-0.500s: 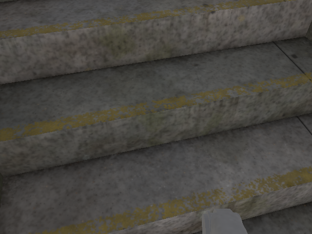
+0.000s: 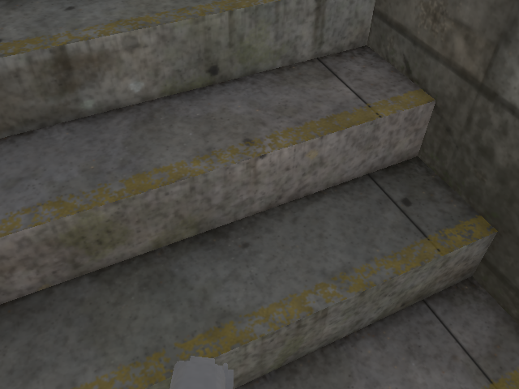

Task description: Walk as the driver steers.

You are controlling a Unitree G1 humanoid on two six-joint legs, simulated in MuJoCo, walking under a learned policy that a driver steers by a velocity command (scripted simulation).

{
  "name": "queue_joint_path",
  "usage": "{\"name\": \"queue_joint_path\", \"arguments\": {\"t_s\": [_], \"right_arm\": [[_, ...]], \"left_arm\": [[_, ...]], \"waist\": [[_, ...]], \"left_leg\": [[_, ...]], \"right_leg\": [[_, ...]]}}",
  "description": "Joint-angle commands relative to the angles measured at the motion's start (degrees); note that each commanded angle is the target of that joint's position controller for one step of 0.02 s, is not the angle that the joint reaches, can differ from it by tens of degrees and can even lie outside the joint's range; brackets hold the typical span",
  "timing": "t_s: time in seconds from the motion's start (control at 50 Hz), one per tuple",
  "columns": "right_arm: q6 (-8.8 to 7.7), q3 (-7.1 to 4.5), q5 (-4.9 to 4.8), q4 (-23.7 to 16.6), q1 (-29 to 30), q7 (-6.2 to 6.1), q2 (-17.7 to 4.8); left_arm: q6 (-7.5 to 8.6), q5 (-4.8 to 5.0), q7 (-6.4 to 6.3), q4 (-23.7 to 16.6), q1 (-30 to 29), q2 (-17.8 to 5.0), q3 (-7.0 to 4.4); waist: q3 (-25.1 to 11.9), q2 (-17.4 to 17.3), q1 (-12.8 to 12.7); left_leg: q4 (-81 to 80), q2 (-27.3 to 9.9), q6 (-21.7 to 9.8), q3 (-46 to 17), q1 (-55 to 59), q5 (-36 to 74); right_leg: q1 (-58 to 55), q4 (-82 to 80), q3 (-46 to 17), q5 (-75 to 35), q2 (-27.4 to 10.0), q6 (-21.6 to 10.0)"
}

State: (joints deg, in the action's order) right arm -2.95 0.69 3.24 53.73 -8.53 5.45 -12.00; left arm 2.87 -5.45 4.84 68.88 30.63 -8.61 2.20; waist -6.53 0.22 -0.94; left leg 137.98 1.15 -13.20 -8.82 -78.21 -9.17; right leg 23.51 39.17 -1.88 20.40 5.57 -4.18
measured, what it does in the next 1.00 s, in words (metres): climbs, turning left: left foot 0.18 m higher, then right foot 0.18 m higher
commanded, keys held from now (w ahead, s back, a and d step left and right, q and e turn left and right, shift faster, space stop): w+q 0.60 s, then w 0.40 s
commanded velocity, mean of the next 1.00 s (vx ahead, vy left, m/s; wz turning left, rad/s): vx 0.50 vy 0.00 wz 0.31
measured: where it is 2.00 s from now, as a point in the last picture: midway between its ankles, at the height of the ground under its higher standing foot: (170, 31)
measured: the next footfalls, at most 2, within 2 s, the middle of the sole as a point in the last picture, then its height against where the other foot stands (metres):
left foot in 0.20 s outside the picture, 0.18 m higher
right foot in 0.74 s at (243, 279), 0.18 m higher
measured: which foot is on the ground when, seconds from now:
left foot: up 0.00-0.18, down 0.20-0.76, up 0.78-1.00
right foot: down 0.00-0.24, up 0.26-0.72, down 0.74-1.00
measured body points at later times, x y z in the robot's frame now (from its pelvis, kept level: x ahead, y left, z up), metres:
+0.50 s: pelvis +0.26 +0.10 +0.17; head +0.25 +0.11 +0.62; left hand +0.42 +0.34 +0.07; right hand +0.15 -0.10 +0.03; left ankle +0.21 +0.14 -0.54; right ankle +0.37 -0.04 -0.28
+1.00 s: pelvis +0.57 +0.14 +0.36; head +0.55 +0.14 +0.81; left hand +0.46 +0.32 +0.20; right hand +0.77 -0.04 +0.24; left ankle +0.55 +0.29 -0.07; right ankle +0.60 +0.06 -0.36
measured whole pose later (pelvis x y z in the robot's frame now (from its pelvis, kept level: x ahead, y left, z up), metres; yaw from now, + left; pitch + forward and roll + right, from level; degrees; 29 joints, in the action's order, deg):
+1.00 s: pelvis +0.57 +0.14 +0.36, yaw +20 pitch +6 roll -3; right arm -2.5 -1.7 1.5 55.2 -8.4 5.5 -12.8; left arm 3.0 -5.0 2.8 66.7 22.4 -8.8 0.6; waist -8.9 -2.3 -0.5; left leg 119.6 0.4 -15.2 -11.2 -69.3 -4.5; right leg 21.9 33.1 10.1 17.1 3.2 -4.7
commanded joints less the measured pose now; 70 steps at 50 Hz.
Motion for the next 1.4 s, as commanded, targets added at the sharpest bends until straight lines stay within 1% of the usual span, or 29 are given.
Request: {"name": "queue_joint_path", "arguments": {"t_s": [0.02, 0.04, 0.06, 0.12, 0.2, 0.22, 0.26, 0.28, 0.34, 0.38, 0.46, 0.6, 0.66, 0.72, 0.74, 0.76, 0.78, 0.8, 0.82, 0.86, 0.9, 0.98, 1.06, 1.14, 1.24, 1.26, 1.3, 1.34, 1.4], "right_arm": [[-0.10, 3.25, -4.49, -12.5, 15.6, -6.64, 8.3], [0.35, 3.19, -4.41, -14.9, 18.6, -8.55, 5.0], [1.70, 1.42, -3.80, -11.6, 11.6, -4.49, -4.6], [2.68, 0.72, -0.72, -8.0, 2.5, -0.29, -4.4], [3.37, -0.52, -1.61, -15.0, 3.1, 1.17, -6.5], [3.77, -2.35, -1.73, -10.6, -5.8, 0.14, -12.1], [3.50, -3.13, 1.42, -0.5, -33.4, -1.67, -10.4], [0.80, -2.61, 1.99, 1.2, -37.9, -1.99, -8.2], [-1.34, -1.10, -0.06, 4.9, -19.3, -1.35, -0.4], [-1.18, 1.15, -0.79, 6.6, -12.7, -0.96, 5.1], [-3.51, 0.28, 1.87, 6.8, -14.5, 0.37, -0.5], [-3.42, 1.55, 3.65, 17.2, -39.5, -0.28, 2.2], [-3.66, 1.03, -1.27, 11.2, -27.7, 1.35, 0.9], [-6.22, -1.93, -4.09, 10.9, -27.2, 1.71, -7.9], [-5.51, -3.82, -2.40, 13.5, -27.1, 2.68, -10.0], [-4.78, -2.94, 1.48, 13.2, -31.7, 2.63, -2.8], [-3.19, -2.38, 1.80, 12.4, -31.1, 3.92, 2.3], [-1.58, -4.61, -1.49, 12.0, -21.4, 4.41, -1.6], [-1.60, -4.45, -1.53, 10.5, -18.2, 3.65, 0.8], [-1.56, -4.39, -0.63, 7.1, -10.1, 0.75, 0.5], [0.17, -2.47, -1.47, 4.7, -10.1, -0.24, 4.8], [0.87, 0.14, -2.20, 1.3, -3.9, 0.75, 6.4], [1.22, 2.39, -1.80, -8.4, 14.0, -1.44, 3.7], [4.58, 3.21, -0.75, -13.0, 27.3, -1.96, 2.1], [4.13, 0.89, -0.78, -13.1, 14.0, -1.72, -0.3], [3.86, 0.72, -0.96, -10.2, 4.3, -2.62, -1.9], [4.69, -1.50, 2.07, -4.5, -17.1, -3.65, -9.2], [0.97, -2.79, -0.77, -0.5, -14.0, -4.77, -8.1], [0.34, 0.84, -1.45, 4.7, -3.4, -3.62, 8.8]], "left_arm": [[5.06, 5.93, -2.58, -2.3, -7.7, -6.8, -1.70], [6.24, 7.15, -4.20, -1.8, -7.2, -6.7, -1.14], [4.17, -2.46, -1.40, -4.9, -2.1, -6.6, 0.34], [2.72, 0.05, 1.56, -14.2, -14.7, -10.5, -0.49], [2.89, 5.21, 1.86, -11.4, -9.7, -21.9, -5.90], [1.84, 0.74, 3.22, -9.7, 0.3, -16.4, -5.20], [-1.11, -2.03, 5.70, -13.0, -9.0, -6.9, -4.52], [-0.58, 1.57, 4.49, -15.0, -14.6, -4.9, -4.24], [1.61, 2.24, -1.29, -19.6, -24.1, -4.8, -2.57], [0.60, 1.09, -2.38, -18.9, -22.6, -4.0, -1.64], [0.53, 3.26, -2.47, -23.1, -30.5, -6.4, -1.46], [-1.50, 1.97, -3.15, -32.9, -51.1, -1.0, 1.68], [-4.65, 0.90, -0.64, -35.8, -55.7, 4.4, 2.37], [-5.25, 3.17, -0.02, -32.4, -44.4, -5.1, -0.79], [-5.34, 3.16, -1.18, -29.1, -32.5, -7.0, -2.13], [-5.43, 2.45, -1.13, -22.1, -14.6, -7.7, -3.06], [-5.50, 1.74, -1.11, -17.1, -2.8, -9.2, -3.73], [-4.16, 0.41, -2.11, -15.1, 1.0, -10.4, -4.18], [-1.70, 1.86, -2.64, -14.1, -8.8, -10.5, -4.18], [-0.36, 3.11, -1.72, -11.6, -18.8, 2.4, -1.06], [0.42, 2.63, -1.36, -8.9, -23.5, 8.8, 1.33], [2.36, -0.72, -1.96, -6.5, -16.1, 3.5, -0.44], [1.34, -4.07, -0.28, -2.4, -4.4, 2.2, 0.73], [1.55, 0.14, 1.64, -4.7, -0.4, -0.3, 1.24], [5.61, 4.36, 2.27, -4.5, -1.3, -12.0, -2.92], [6.06, 2.10, 2.12, -4.4, 3.2, -8.0, -2.82], [3.45, 2.89, 4.03, -3.6, -3.8, -2.2, -2.88], [3.19, 4.83, 2.06, -4.0, -9.1, -2.2, -4.30], [2.33, 4.09, -0.19, -8.3, -15.7, 1.2, -3.99]], "waist": [[11.9, -4.2, 3.4], [14.8, -4.8, 2.3], [1.2, 9.0, -0.1], [4.5, 5.1, 6.2], [-2.9, 13.3, 8.3], [-12.1, 7.0, 2.8], [-13.3, -15.3, 12.4], [-4.6, -17.2, 12.4], [3.4, 0.4, 2.0], [3.0, -0.3, -2.6], [3.6, -1.2, -1.0], [5.7, -5.7, 8.0], [6.2, -11.8, 1.6], [1.4, -12.5, -4.2], [-4.5, -12.9, -8.0], [-24.2, 2.3, -7.6], [-26.8, 18.2, -10.0], [-10.1, 11.2, -13.4], [0.6, 5.7, -8.1], [-0.2, -6.4, -1.8], [-0.5, -5.9, 4.4], [2.1, 4.7, 4.8], [2.2, -2.1, 1.6], [3.2, 4.7, -1.6], [-5.9, 12.0, 6.3], [-18.9, 3.5, 5.5], [-14.3, -14.8, 15.2], [-1.9, -12.2, 10.7], [-2.1, 2.2, 2.0]], "left_leg": [[-13.3, -0.4, 5.8, 8.4, 3.4, -6.8], [-22.9, -3.1, 8.7, 12.4, 7.7, -7.8], [-23.4, -6.3, 6.4, 5.9, 2.2, 5.8], [-41.9, -4.0, 6.2, 16.0, 24.3, 4.8], [-78.5, 6.6, 8.6, 23.4, 32.2, -13.9], [-74.4, 7.5, 4.0, 11.7, 41.8, 0.4], [-108.0, -5.1, -8.3, -35.9, 73.8, -19.7], [-112.7, -7.6, -2.3, -43.8, 72.4, -38.2], [-107.5, -6.0, -2.1, -28.4, 57.2, -24.1], [-108.1, -3.2, 0.1, -20.8, 52.2, -19.4], [-114.1, -0.9, 4.3, -10.4, 43.8, -6.6], [-118.2, -7.5, -1.3, -21.0, 69.6, 5.8], [-131.7, -11.1, -2.9, -10.0, 43.7, 43.5], [-120.3, -13.7, 0.3, -7.9, 65.4, 98.4], [-108.2, -12.2, 4.0, -6.4, 65.6, 102.1], [-91.7, -8.6, 6.2, -7.5, 55.6, 76.8], [-69.9, 5.6, 8.0, -9.5, 37.8, 8.9], [-40.2, 8.3, 6.3, -13.7, 27.7, 12.2], [-29.1, 5.8, 4.4, -12.5, 20.6, 15.5], [-19.7, 4.1, -1.8, -10.7, 17.9, 15.1], [-19.7, 1.7, -5.2, -9.3, 13.7, 16.1], [-6.1, -1.0, -2.0, 5.1, 5.7, -0.1], [-20.9, -3.8, -5.5, 4.2, -6.5, 9.9], [-44.7, -7.6, 2.1, 14.9, 13.8, -5.9], [-74.6, 2.2, 3.6, 15.5, 38.9, -12.2], [-71.3, -3.8, -2.0, 5.2, 63.1, 8.9], [-109.3, -19.7, -11.2, -37.4, 70.9, -24.3], [-111.4, -20.5, -6.7, -33.6, 59.9, -31.5], [-109.9, -18.5, -1.3, -13.7, 58.2, -8.4]], "right_leg": [[10.3, -28.2, -8.0, 5.0, -14.4, -4.8], [13.8, -33.1, -8.4, 4.6, -14.1, -5.7], [-0.5, -26.5, -9.6, 2.6, -14.0, -5.8], [5.8, -34.0, 0.7, -35.9, -17.4, -10.0], [-28.0, -17.0, 3.2, -97.8, -21.7, -12.7], [-26.6, -1.1, 5.3, -101.8, -16.8, -9.9], [21.3, 35.8, -6.5, -20.2, 0.4, -6.0], [37.5, 54.6, -16.5, -21.4, 1.1, -7.5], [45.5, 70.9, -12.1, -21.5, -3.3, -8.3], [50.0, 78.0, -10.1, -18.1, -5.3, -9.0], [44.8, 72.5, 1.4, -17.5, -9.1, -7.5], [69.4, 65.0, 5.9, -10.6, -10.3, -6.2], [27.1, 50.5, 17.1, -6.3, -7.7, -2.7], [13.9, 26.2, 17.7, -2.7, 0.8, 0.1], [0.4, 18.1, 9.5, -6.1, -0.1, -1.6], [-29.0, 14.8, -8.4, -27.8, -8.8, -10.5], [-39.0, -7.8, -42.1, -10.7, -22.6, -22.2], [-23.5, -18.1, -51.3, 15.6, -21.5, -17.8], [-11.3, -17.8, -45.5, 23.1, -20.7, -15.0], [-3.2, -16.7, -32.7, 7.6, -21.1, -15.0], [0.4, -17.1, -15.6, -8.9, -17.7, -8.7], [2.5, -23.5, -0.4, -12.3, -13.3, -9.6], [-5.4, -26.2, -1.2, -2.6, -15.2, -6.9], [4.3, -36.6, -1.0, -18.1, -17.2, -11.3], [-22.6, -16.4, 1.0, -100.2, -21.2, -10.6], [-7.5, -3.6, 0.8, -96.6, -18.9, -7.2], [22.6, 35.3, -6.1, -25.2, -5.2, -4.9], [36.2, 66.7, -13.0, -24.5, -6.1, -4.5], [41.4, 72.5, -13.7, -21.3, -5.6, -9.3]]}}
Keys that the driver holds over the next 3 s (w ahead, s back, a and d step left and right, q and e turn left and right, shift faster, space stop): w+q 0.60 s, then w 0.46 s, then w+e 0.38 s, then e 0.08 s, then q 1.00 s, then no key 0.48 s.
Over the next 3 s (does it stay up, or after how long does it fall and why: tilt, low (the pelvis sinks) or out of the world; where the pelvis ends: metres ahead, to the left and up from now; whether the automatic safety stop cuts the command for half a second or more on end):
stays up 1.14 0.21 0.73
